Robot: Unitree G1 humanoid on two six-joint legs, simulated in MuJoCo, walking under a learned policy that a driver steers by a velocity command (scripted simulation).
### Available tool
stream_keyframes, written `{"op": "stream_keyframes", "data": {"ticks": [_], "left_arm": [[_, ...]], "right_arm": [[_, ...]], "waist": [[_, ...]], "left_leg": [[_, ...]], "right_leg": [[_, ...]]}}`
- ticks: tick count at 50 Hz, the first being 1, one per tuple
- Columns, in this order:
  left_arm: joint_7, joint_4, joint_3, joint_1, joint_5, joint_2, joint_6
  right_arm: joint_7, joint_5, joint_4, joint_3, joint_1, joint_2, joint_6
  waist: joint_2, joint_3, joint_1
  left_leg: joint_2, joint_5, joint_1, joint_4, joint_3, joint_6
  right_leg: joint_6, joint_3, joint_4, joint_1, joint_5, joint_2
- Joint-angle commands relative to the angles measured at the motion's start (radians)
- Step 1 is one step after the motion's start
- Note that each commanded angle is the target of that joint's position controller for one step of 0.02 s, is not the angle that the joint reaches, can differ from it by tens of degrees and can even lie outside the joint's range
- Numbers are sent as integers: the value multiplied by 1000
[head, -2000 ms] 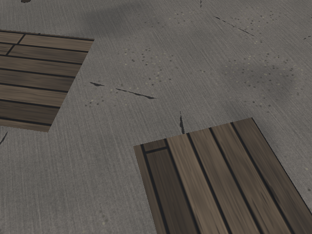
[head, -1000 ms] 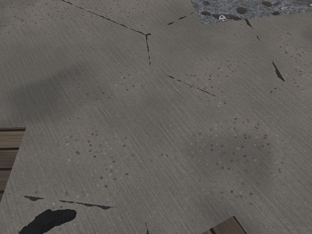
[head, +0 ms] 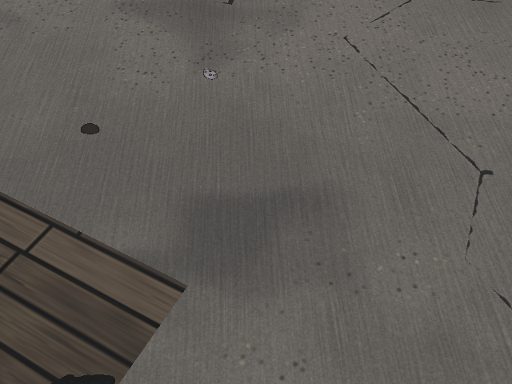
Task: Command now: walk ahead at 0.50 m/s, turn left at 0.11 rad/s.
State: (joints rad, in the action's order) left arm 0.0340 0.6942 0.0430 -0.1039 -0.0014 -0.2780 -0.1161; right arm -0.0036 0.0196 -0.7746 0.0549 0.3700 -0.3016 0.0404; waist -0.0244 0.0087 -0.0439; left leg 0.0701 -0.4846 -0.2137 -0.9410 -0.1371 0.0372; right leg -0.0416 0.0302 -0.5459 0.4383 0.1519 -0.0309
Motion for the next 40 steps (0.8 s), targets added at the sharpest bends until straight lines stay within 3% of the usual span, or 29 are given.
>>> {"op": "stream_keyframes", "data": {"ticks": [1,2,3,6,8,13,16,19,21,22,23,24,25,26,27,28,29,31,33,34,38,40], "left_arm": [[-9,4,43,-217,-4,-140,14],[-9,3,34,-178,4,-120,18],[-9,1,28,-156,14,-108,15],[-9,14,29,-147,4,-117,6],[-15,30,37,-159,-1,-144,6],[-24,76,40,-235,-16,-165,21],[-26,110,41,-293,-19,-172,35],[-33,132,47,-311,-22,-185,55],[-40,134,53,-290,-22,-205,64],[-43,131,49,-273,-22,-200,69],[-46,113,33,-263,-8,-168,67],[-39,82,-3,-374,1,-59,47],[-31,102,0,-360,-7,-87,25],[-23,75,23,-268,-35,-167,13],[-21,59,22,-201,-42,-164,10],[-24,56,24,-169,-30,-153,15],[-26,63,28,-188,-22,-141,29],[-29,82,21,-240,-24,-93,55],[-38,76,25,-217,-24,-87,73],[-38,64,22,-193,-22,-79,75],[-18,34,17,-73,-17,-62,59],[-5,6,8,-4,-16,-38,57]], "right_arm": [[3,9,118,21,-84,-134,36],[5,-7,127,22,-122,-122,37],[6,-11,124,25,-110,-110,34],[5,-12,109,17,-76,-64,21],[5,-18,129,9,-138,-51,23],[19,-13,159,-4,-300,-19,41],[34,-3,188,-4,-386,-21,49],[51,-2,209,1,-417,-38,56],[51,-7,192,17,-337,-72,58],[44,-10,155,37,-210,-108,57],[33,-19,116,58,-38,-162,54],[26,-35,98,82,69,-267,47],[27,-15,85,64,97,-193,41],[24,-9,88,44,29,-147,38],[21,-11,96,36,-40,-121,35],[24,-17,95,26,-97,-90,37],[26,-28,96,19,-134,-69,45],[30,-30,79,25,-161,-74,63],[25,-38,59,30,-166,-81,76],[22,-39,46,34,-157,-96,79],[8,-33,19,36,-143,-109,76],[3,-27,-1,41,-102,-130,71]], "waist": [[95,-95,123],[64,-25,102],[94,-10,72],[107,-12,40],[91,12,50],[79,30,113],[82,52,140],[94,56,124],[116,1,66],[106,-81,-6],[77,-214,-80],[-149,-377,-58],[-210,-443,-76],[-141,-269,-73],[-76,-159,-49],[-31,-75,-18],[-52,-40,19],[-81,-29,59],[-47,0,66],[-57,16,61],[-22,40,21],[-14,54,-12]], "left_leg": [[-104,67,-563,-319,16,-1],[-133,123,-547,-253,35,-5],[-162,164,-493,-206,35,-9],[-180,218,-441,-121,62,-33],[-192,298,-472,-3,74,-54],[-153,565,-400,299,119,-54],[-134,579,-407,380,123,-39],[-119,479,-413,434,122,-4],[-80,412,-275,458,154,29],[-55,439,-86,487,181,59],[-146,484,208,434,95,110],[-412,365,626,448,-346,272],[-468,244,665,583,-592,312],[-430,172,538,613,-458,259],[-395,201,386,639,-321,224],[-354,263,245,683,-226,204],[-329,308,143,726,-162,190],[-320,400,40,781,-73,200],[-308,434,11,821,14,193],[-321,477,8,829,43,199],[-267,550,48,835,203,142],[-288,545,92,838,230,136]], "right_leg": [[-193,-543,274,-553,271,349],[-191,-467,309,-440,187,311],[-186,-416,331,-368,102,286],[-199,-300,385,-292,-45,249],[-208,-240,403,-292,-163,248],[-156,-118,406,-311,-216,197],[-153,-130,382,-389,-216,232],[-134,-146,321,-492,-301,277],[-112,-131,217,-519,-537,273],[-88,-93,71,-487,-664,233],[-55,-61,-157,-331,-546,190],[21,-11,-562,90,-83,33],[23,-136,-709,242,425,-12],[13,-148,-767,335,386,52],[9,-120,-729,333,296,100],[16,-104,-663,304,233,131],[22,-113,-620,243,178,160],[43,-118,-588,165,136,171],[56,-138,-554,198,58,167],[66,-149,-504,220,11,173],[55,-96,-242,199,-238,145],[43,-61,-155,190,-280,135]]}}
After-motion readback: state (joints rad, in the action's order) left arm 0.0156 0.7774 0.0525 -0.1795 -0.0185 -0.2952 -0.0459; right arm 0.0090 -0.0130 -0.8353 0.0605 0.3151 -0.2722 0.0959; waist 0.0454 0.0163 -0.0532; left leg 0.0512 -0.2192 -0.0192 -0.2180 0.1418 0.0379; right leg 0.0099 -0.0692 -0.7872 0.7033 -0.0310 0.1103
